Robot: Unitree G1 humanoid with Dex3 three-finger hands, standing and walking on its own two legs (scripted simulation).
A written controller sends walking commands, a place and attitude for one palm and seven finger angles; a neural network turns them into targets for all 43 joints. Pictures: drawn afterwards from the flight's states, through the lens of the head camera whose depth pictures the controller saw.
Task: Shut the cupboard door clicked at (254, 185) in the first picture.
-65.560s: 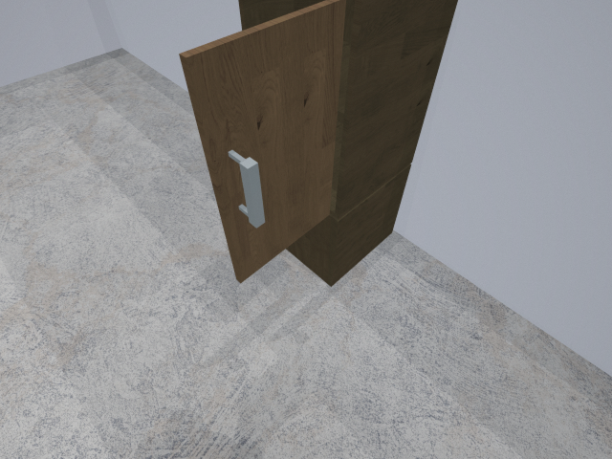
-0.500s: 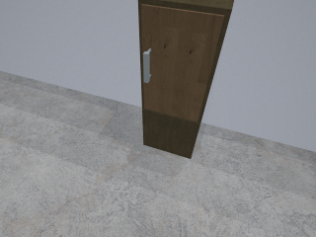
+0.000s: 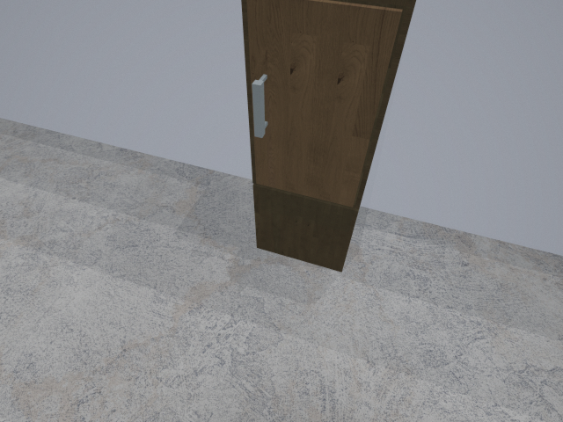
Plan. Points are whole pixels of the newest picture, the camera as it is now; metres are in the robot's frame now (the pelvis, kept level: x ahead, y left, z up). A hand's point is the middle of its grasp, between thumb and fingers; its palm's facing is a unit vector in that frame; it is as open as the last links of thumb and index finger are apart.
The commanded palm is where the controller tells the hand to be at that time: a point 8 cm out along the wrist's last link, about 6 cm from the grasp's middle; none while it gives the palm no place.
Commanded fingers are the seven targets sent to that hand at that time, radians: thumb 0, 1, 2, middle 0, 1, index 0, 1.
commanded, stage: look to check the result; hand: left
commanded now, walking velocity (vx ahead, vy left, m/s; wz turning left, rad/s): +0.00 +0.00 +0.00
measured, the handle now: (261, 106) +0.89 +0.10 -0.02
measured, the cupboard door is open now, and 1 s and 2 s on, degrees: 0 0 0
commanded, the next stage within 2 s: stand and wait in 0.26 s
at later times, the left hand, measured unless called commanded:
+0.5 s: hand out of the picture +0.04 +0.19 -0.17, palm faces +0.00 -0.97 -0.23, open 7.4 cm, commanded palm none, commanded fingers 0.00 0.90 0.90 -0.20 -0.30 -0.20 -0.30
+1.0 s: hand out of the picture +0.05 +0.19 -0.17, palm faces +0.01 -0.97 -0.23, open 7.4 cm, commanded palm none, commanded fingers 0.00 0.90 0.90 -0.20 -0.30 -0.20 -0.30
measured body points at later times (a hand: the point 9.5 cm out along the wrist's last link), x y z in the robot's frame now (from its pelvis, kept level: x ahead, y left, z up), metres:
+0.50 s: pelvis +0.02 -0.01 +0.00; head +0.03 -0.01 +0.45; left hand +0.04 +0.24 -0.15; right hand +0.05 -0.25 -0.15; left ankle +0.05 +0.10 -0.74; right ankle +0.00 -0.13 -0.74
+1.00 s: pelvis +0.04 -0.01 +0.00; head +0.05 -0.01 +0.45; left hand +0.05 +0.24 -0.15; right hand +0.07 -0.26 -0.15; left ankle +0.05 +0.10 -0.74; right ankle +0.00 -0.13 -0.74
